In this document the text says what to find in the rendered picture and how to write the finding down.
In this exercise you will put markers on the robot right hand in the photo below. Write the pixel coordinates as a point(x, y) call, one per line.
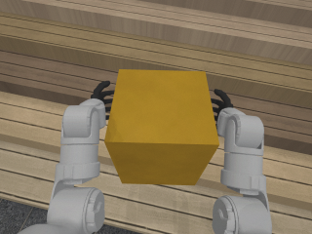
point(226, 103)

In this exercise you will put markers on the right robot upper arm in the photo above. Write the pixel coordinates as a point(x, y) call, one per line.
point(240, 215)

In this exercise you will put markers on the robot right forearm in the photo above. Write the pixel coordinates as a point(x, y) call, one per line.
point(244, 147)

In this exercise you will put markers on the left robot upper arm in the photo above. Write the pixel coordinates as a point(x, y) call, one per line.
point(74, 210)

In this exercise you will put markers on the carton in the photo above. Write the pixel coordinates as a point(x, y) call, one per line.
point(161, 127)

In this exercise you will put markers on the robot left hand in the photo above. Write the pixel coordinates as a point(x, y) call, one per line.
point(98, 94)

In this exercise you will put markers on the robot left forearm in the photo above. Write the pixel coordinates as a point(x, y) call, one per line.
point(79, 139)

